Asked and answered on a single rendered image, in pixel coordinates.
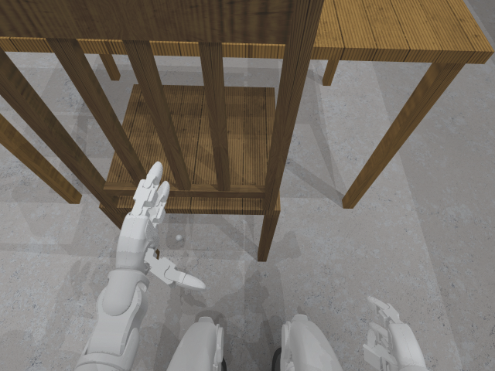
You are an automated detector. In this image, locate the right robot shin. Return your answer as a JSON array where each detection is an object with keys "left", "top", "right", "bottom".
[{"left": 280, "top": 315, "right": 308, "bottom": 371}]

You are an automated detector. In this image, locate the robot right hand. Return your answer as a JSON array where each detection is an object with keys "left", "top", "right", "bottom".
[{"left": 363, "top": 296, "right": 427, "bottom": 371}]

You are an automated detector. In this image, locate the chair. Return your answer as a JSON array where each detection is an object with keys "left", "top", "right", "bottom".
[{"left": 0, "top": 0, "right": 324, "bottom": 262}]

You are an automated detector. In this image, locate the robot left hand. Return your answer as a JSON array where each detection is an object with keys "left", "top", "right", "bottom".
[{"left": 115, "top": 162, "right": 207, "bottom": 291}]

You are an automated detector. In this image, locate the robot left thigh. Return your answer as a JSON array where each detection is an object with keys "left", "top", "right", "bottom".
[{"left": 166, "top": 322, "right": 224, "bottom": 371}]

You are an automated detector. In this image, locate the left robot forearm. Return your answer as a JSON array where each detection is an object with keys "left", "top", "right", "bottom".
[{"left": 74, "top": 268, "right": 149, "bottom": 371}]

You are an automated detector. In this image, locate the table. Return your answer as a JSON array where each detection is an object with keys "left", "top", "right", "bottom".
[{"left": 0, "top": 0, "right": 494, "bottom": 209}]

